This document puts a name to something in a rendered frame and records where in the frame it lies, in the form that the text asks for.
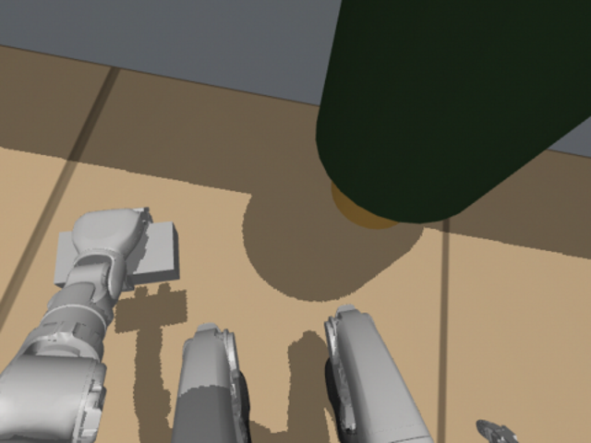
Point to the potted plant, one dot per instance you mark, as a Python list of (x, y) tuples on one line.
[(427, 105)]

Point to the left robot arm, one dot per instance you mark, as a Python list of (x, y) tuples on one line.
[(52, 390)]

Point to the right robot foot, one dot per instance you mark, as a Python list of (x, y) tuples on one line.
[(345, 434)]

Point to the carton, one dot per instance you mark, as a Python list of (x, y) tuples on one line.
[(154, 259)]

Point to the right robot hand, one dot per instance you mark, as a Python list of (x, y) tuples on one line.
[(495, 433)]

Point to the left robot hand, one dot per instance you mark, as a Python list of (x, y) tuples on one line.
[(117, 230)]

